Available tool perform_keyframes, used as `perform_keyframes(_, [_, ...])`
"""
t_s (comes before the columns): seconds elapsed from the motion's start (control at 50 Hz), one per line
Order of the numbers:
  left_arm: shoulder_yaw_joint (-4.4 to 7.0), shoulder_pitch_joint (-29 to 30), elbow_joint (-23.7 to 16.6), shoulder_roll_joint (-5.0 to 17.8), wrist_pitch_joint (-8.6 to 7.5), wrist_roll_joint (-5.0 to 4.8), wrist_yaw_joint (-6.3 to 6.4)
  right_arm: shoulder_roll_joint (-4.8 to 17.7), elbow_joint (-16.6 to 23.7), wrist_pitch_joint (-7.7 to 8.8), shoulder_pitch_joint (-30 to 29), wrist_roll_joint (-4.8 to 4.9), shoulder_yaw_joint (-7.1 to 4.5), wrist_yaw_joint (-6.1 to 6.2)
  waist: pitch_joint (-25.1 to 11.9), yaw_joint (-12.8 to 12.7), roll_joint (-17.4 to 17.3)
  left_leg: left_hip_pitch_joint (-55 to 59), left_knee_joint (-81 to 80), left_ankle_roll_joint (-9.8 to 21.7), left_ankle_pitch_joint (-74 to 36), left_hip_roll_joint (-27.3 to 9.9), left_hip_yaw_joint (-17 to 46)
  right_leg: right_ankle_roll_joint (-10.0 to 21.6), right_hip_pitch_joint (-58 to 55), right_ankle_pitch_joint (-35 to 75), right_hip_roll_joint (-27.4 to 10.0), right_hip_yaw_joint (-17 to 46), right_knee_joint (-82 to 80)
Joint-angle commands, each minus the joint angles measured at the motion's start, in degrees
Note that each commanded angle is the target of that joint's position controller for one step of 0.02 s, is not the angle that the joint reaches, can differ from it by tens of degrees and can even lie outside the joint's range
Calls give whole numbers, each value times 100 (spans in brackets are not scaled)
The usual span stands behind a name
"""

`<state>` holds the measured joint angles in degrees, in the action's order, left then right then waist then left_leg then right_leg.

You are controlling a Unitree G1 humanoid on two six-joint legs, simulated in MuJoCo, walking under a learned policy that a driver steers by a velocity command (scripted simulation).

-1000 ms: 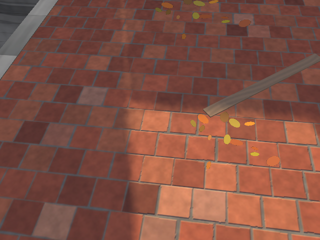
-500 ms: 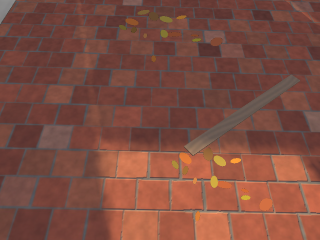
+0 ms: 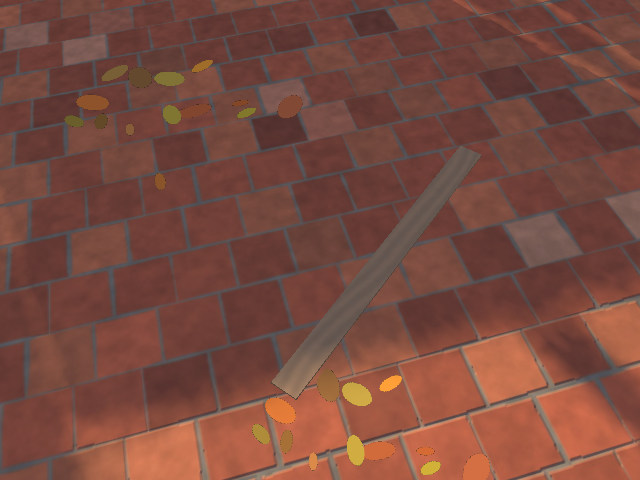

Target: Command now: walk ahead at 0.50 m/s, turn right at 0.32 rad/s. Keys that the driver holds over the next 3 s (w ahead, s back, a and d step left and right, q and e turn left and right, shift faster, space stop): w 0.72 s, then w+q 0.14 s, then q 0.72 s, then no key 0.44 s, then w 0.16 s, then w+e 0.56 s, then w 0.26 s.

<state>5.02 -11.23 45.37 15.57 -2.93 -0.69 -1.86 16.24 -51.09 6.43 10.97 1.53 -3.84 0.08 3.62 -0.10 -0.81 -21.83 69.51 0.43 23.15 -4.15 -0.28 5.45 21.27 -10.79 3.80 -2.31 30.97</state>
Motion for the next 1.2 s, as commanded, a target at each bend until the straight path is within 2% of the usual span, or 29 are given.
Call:
perform_keyframes(0.02, [74, -103, -343, 479, -148, 103, 54, 667, 303, 54, 36, -70, -170, -5, -769, 39, 287, -1301, -320, 78, -591, -500, 415, 1069, -1551, 1280, -1613, 2119, -1760])
perform_keyframes(0.1, [119, -429, -150, 748, -225, 40, 167, 418, 424, -131, -363, -174, -110, 24, -404, 5, 211, -1595, -1442, -195, -1442, -477, 263, 1031, -1274, 1990, -1460, 1430, -2129])
perform_keyframes(0.18, [91, -686, 14, 741, -197, 24, 234, 282, 571, -91, -997, -138, -50, -48, -229, -243, 371, -1468, -2978, -207, -2906, -241, 111, 692, -1321, 1699, -1152, 887, -2199])
perform_keyframes(0.3, [98, -1207, 395, 769, -129, -8, 247, 292, 851, -5, -1773, -71, 22, -212, 114, -513, 447, -1743, -3998, 44, -2904, -5, 63, 637, -2284, 1531, -1572, 1032, -1951])
perform_keyframes(0.36, [133, -1141, 461, 876, -46, -11, 298, 466, 843, 44, -1492, -67, -22, -289, -80, -254, 606, -1334, -4184, 294, -2215, 161, -16, 472, -2776, 2727, -1750, 1060, -1444])
perform_keyframes(0.38, [148, -1041, 445, 945, -25, -5, 305, 598, 753, 48, -1128, -77, -81, -279, -340, -43, 711, -749, -4168, 400, -1999, 350, -172, 404, -2801, 3745, -1687, 1000, -1036])
perform_keyframes(0.4, [121, -914, 425, 924, 5, 1, 302, 793, 526, 45, -358, -94, -189, -247, -813, 376, 658, 328, -4269, 568, -2134, 516, -322, 279, -2624, 4471, -1438, 802, -166])
perform_keyframes(0.42, [38, -878, 339, 770, 9, 50, 300, 1063, 297, 32, 668, -172, -277, -202, -1590, 786, 408, 2070, -3986, 889, -2343, -107, 312, 111, -1655, 3578, -1172, 643, 1237])
perform_keyframes(0.44, [-140, -1657, 300, 134, -97, 55, 237, 1562, 154, -1, 1355, -232, -410, -180, -2486, 566, -994, 4382, -4212, 1859, -1505, -1579, 2934, -371, 700, 620, -172, 380, 3601])
perform_keyframes(0.46, [-137, -1521, 388, 329, -220, -27, 200, 1088, 64, -31, 1443, -120, -273, -201, -2735, 690, -1302, 4696, -5094, 2013, -700, -1833, 4335, -359, 1628, -2181, 78, 1056, 4424])
perform_keyframes(0.48, [-27, -969, 232, 764, -301, -163, 169, 827, 136, -40, 939, -49, -183, -183, -1732, 674, -919, 3969, -5229, 1679, -193, -1643, 3559, -277, 2200, -1935, -328, 1092, 4736])
perform_keyframes(0.5, [-36, -543, 116, 798, -336, -187, 177, 659, 259, -59, 466, -88, -130, -163, -1129, 535, -435, 3032, -5388, 1467, -345, -1420, 2800, -228, 2166, -1384, -666, 866, 4493])
perform_keyframes(0.52, [-16, -330, 79, 748, -329, -106, 203, 523, 300, -63, 127, -148, -77, -172, -648, 350, -163, 2154, -5594, 1374, -803, -1209, 2280, -247, 1979, -1009, -884, 728, 4055])
perform_keyframes(0.54, [23, -401, 108, 709, -273, -41, 228, 382, 324, -33, -35, -216, -19, -182, -487, 144, -244, 1621, -5764, 1276, -1229, -1007, 1903, -249, 1616, -752, -1068, 750, 3720])
perform_keyframes(0.58, [-10, -668, 182, 451, -155, -14, 246, 425, 272, -3, -52, -207, -18, -196, -467, -40, -396, 1145, -6038, 1325, -1694, -880, 1500, -329, 1229, -585, -1173, 688, 3366])
perform_keyframes(0.62, [-28, -467, 100, 381, -100, 21, 269, 597, 190, 19, 57, -184, -55, -156, -337, -62, -344, 1013, -6224, 1395, -2143, -855, 1156, -470, 1427, -239, -1245, 605, 2896])
perform_keyframes(0.74, [-121, 770, -216, 193, -182, 40, 195, 783, -24, -64, 609, -79, -92, -20, -135, 320, -209, 1189, -6296, 1103, -2540, -506, 394, -609, 1317, 1616, -1005, 308, 666])
perform_keyframes(0.82, [-138, 1420, -448, 257, -261, -17, 83, 826, -211, -186, 1075, -11, -113, 8, 23, 491, -240, 1790, -5924, 1105, -2414, -753, 720, -611, 1336, 1517, -790, 376, -72])
perform_keyframes(0.88, [-61, 1221, -444, 520, -355, 5, 26, 926, -212, -287, 1003, -11, -172, 66, -85, 216, -407, 2128, -5330, 928, -2947, -921, 1031, -467, 835, 1010, -660, 460, -445])
perform_keyframes(0.9, [9, 766, -320, 655, -387, 55, 45, 938, -175, -324, 877, -18, -178, 80, -343, -64, -447, 2120, -4762, 780, -3765, -746, 949, -354, 168, 1056, -523, 334, -659])
perform_keyframes(0.92, [128, 29, -126, 946, -423, 144, 87, 815, -98, -337, 839, -47, -135, 87, -928, -379, -372, 1788, -3792, 542, -4055, -366, 752, -161, -1060, 1701, -639, 341, -618])
perform_keyframes(0.94, [229, -857, -40, 1401, -425, 286, 153, 480, 185, -327, 726, -183, -16, 99, -1918, -664, 329, 611, -2007, 230, -2424, 163, 438, 195, -2842, 3418, -1774, 1319, -122])
perform_keyframes(0.96, [249, -843, -33, 1616, -320, 236, 141, -88, 178, -257, 1740, -122, 147, 74, -2910, -220, 1975, -1241, -228, -90, 1598, 863, 293, 1162, -4569, 4135, -3214, 3228, -186])
perform_keyframes(0.98, [113, -758, -184, 1052, -240, 184, 150, 622, 88, -262, 1554, -19, -26, 86, -2923, -427, 1295, -1466, 347, -129, 1608, 546, 861, 1029, -4174, 3676, -2911, 3197, -411])
perform_keyframes(1.0, [24, -418, -231, 783, -201, 146, 191, 827, 244, -301, 1045, 71, -115, 101, -2088, -401, 1035, -1838, 462, -151, 1295, 347, 678, 824, -3493, 3653, -2706, 2279, -485])
perform_keyframes(1.02, [-13, -95, -219, 698, -176, 138, 213, 733, 274, -373, 854, 48, -122, 137, -1593, -243, 675, -1775, 312, -218, 930, 118, 510, 712, -2708, 3650, -2462, 1773, -663])
perform_keyframes(1.04, [-45, 174, -202, 567, -153, 129, 218, 687, 279, -475, 807, -8, -164, 164, -1204, -90, 614, -1586, 93, -265, 655, -34, 450, 669, -1989, 3405, -2294, 1376, -890])
perform_keyframes(1.1, [-16, 670, -165, 615, -170, 255, 218, 356, 443, -784, 945, -3, -169, 189, -812, 264, 876, -846, -325, -360, 141, -112, 243, 780, -687, 2844, -2152, 624, -1550])
perform_keyframes(1.2, [68, 881, -81, 843, -76, 173, 371, 337, 826, -851, 429, -74, -173, 83, -888, 206, 713, -539, -1768, -281, -1095, -189, 91, 741, -765, 2275, -2165, -134, -1784])
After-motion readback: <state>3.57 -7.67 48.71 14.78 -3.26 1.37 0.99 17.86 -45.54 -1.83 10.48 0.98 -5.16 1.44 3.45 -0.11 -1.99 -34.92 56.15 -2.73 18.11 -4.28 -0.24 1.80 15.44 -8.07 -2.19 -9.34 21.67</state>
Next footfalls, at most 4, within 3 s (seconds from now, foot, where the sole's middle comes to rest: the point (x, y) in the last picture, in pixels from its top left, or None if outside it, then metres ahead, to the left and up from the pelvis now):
0.42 left None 0.44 0.14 -0.77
0.92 right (393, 353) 0.72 -0.11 -0.77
1.38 left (275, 363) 0.70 0.15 -0.77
1.84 right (372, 322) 0.80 -0.07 -0.77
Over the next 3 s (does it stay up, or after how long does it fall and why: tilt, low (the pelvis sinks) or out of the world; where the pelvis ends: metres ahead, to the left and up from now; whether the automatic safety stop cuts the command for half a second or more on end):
stays up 1.09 0.12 0.02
